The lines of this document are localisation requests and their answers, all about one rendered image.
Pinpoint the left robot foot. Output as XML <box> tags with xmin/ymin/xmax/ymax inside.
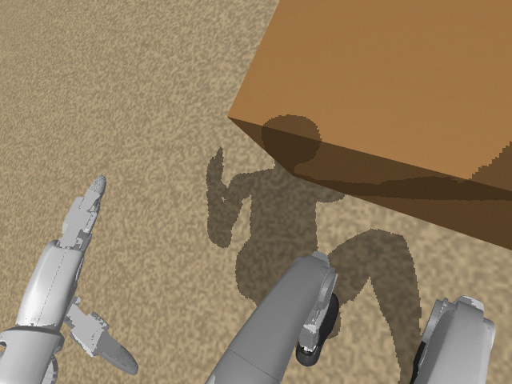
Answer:
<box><xmin>296</xmin><ymin>293</ymin><xmax>339</xmax><ymax>366</ymax></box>

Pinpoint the left robot hand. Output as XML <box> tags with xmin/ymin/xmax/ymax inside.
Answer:
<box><xmin>15</xmin><ymin>175</ymin><xmax>138</xmax><ymax>375</ymax></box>

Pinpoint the right robot foot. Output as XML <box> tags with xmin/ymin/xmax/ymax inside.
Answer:
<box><xmin>410</xmin><ymin>341</ymin><xmax>426</xmax><ymax>384</ymax></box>

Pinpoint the left robot arm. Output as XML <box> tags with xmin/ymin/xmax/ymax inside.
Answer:
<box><xmin>0</xmin><ymin>326</ymin><xmax>65</xmax><ymax>384</ymax></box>

